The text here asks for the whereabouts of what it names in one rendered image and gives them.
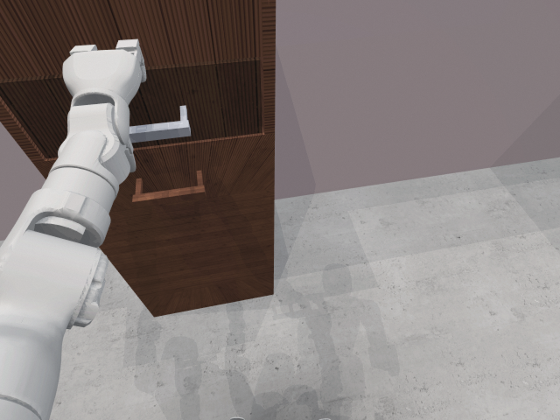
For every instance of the left robot upper arm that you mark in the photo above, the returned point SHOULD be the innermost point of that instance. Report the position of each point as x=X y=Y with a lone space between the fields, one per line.
x=48 y=285

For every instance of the handle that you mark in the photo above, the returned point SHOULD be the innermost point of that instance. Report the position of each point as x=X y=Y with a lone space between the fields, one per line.
x=164 y=130
x=169 y=196

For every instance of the left robot hand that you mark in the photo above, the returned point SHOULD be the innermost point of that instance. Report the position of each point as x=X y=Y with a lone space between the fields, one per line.
x=120 y=71

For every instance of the drawer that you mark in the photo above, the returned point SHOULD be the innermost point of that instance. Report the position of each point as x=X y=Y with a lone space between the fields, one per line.
x=222 y=98

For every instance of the cabinet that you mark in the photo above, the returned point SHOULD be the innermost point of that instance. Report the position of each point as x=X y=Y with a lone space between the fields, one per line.
x=185 y=255

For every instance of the left robot forearm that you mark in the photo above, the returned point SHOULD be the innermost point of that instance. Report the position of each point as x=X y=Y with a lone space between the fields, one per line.
x=76 y=198

